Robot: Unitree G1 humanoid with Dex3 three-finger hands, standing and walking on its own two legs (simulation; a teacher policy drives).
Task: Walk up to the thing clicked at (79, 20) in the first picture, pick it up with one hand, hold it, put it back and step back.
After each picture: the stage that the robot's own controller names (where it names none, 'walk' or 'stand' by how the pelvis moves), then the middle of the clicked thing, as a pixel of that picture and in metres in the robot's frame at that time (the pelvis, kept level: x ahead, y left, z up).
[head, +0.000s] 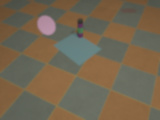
stand; (80, 28) +1.65 +0.03 -0.65
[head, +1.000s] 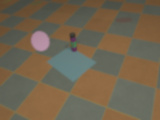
walk; (73, 42) +1.51 +0.22 -0.64
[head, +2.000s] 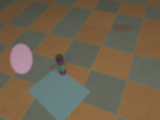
walk; (61, 65) +0.99 +0.30 -0.65
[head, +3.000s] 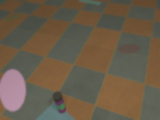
walk; (59, 103) +0.62 +0.25 -0.65
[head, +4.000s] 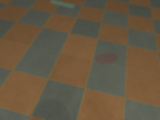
stand; out of the picture +0.36 +0.30 -0.64
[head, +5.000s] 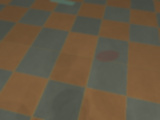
stand; out of the picture +0.34 +0.34 -0.65
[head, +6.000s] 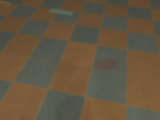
stand; out of the picture +0.31 +0.34 -0.66
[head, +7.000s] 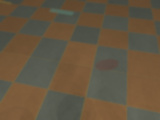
stand; out of the picture +0.31 +0.35 -0.66
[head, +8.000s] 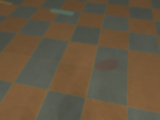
stand; out of the picture +0.30 +0.35 -0.66
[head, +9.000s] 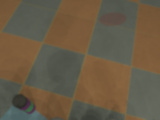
go down; (25, 105) +0.34 +0.33 -0.50
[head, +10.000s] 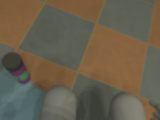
go down; (18, 70) +0.39 +0.33 -0.27
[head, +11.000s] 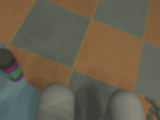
go down; (10, 67) +0.39 +0.34 -0.26
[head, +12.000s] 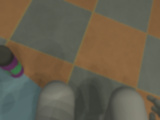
go down; (10, 64) +0.39 +0.34 -0.26
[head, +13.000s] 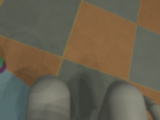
close in; out of the picture +0.38 +0.36 -0.21
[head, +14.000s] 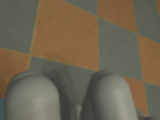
rest palm; out of the picture +0.35 +0.37 -0.15
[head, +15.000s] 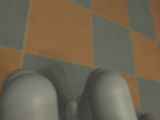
lift; out of the picture +0.34 +0.37 -0.15
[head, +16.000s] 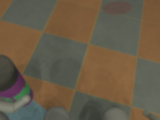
lift; (13, 86) +0.31 +0.22 +0.03
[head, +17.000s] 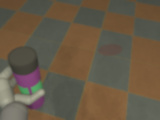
lift; (30, 82) +0.34 +0.18 +0.04
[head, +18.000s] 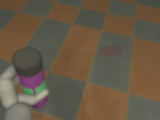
hold; (33, 82) +0.33 +0.17 +0.05
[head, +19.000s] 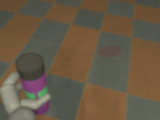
hold; (36, 88) +0.32 +0.17 +0.03
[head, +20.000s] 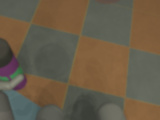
crouch; (8, 69) +0.38 +0.24 -0.05
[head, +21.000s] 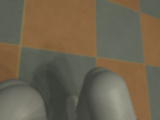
lower; out of the picture +0.40 +0.35 -0.16
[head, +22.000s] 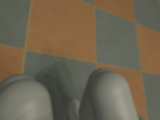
lower; out of the picture +0.35 +0.37 -0.15
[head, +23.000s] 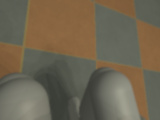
lower; out of the picture +0.33 +0.37 -0.16
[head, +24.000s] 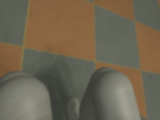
lower; out of the picture +0.33 +0.37 -0.15
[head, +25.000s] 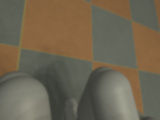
rest; out of the picture +0.34 +0.37 -0.16
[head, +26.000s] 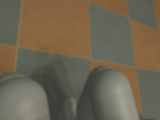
open; out of the picture +0.43 +0.39 -0.18
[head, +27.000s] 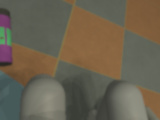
walk; (2, 36) +0.52 +0.35 -0.29
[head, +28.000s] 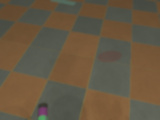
stand; out of the picture +0.48 +0.27 -0.66
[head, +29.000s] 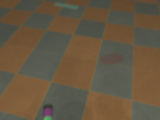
stand; out of the picture +0.49 +0.26 -0.68
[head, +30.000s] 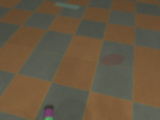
stand; out of the picture +0.48 +0.25 -0.68
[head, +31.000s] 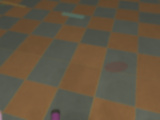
stand; out of the picture +0.50 +0.24 -0.74
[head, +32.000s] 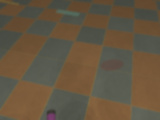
stand; out of the picture +0.48 +0.27 -0.75
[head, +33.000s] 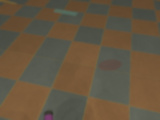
stand; out of the picture +0.47 +0.28 -0.75
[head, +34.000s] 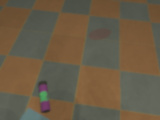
walk; (44, 96) +0.56 +0.31 -0.72
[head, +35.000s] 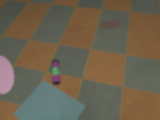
walk; (55, 71) +0.86 +0.33 -0.73
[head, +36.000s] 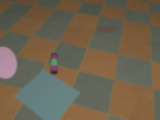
walk; (54, 63) +1.11 +0.29 -0.73
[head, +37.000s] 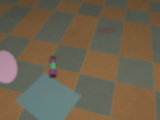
stand; (52, 66) +1.07 +0.32 -0.75
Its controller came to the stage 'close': yes
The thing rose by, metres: 0.70
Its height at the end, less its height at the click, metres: -0.09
